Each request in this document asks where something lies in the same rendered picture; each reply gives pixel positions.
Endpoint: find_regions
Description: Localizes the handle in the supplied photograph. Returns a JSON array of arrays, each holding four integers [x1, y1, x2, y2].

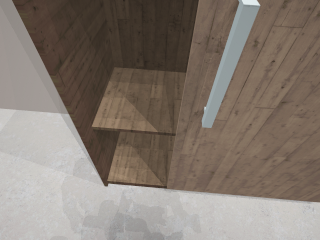
[[201, 0, 260, 128]]

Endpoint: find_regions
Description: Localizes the wardrobe door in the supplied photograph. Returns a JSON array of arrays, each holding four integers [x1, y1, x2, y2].
[[167, 0, 320, 203]]

